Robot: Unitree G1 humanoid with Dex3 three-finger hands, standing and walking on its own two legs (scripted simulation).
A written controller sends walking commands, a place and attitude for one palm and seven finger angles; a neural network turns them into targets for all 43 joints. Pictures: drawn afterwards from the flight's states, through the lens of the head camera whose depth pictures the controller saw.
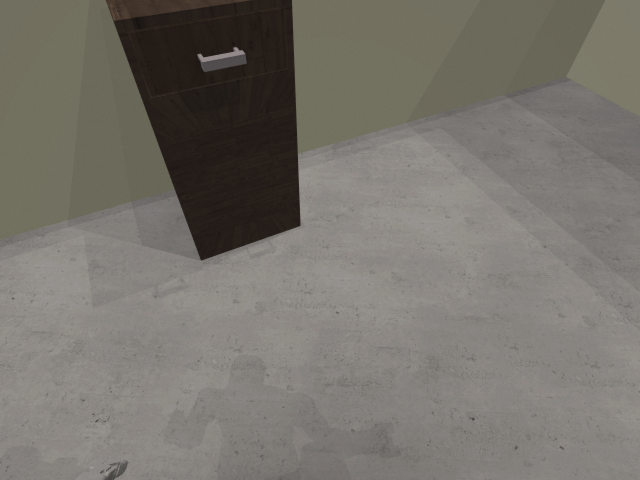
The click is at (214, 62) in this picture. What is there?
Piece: drawer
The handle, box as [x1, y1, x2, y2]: [197, 47, 246, 71]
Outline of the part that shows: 245,54 242,50 239,51 236,47 234,47 234,51 229,53 208,57 203,57 201,54 197,55 201,62 203,70 207,71 246,63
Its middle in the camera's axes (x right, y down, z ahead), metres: -0.26 -0.47 +1.00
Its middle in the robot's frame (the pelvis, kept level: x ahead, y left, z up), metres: +1.06 +0.32 +0.02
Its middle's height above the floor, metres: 0.79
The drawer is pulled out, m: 0.00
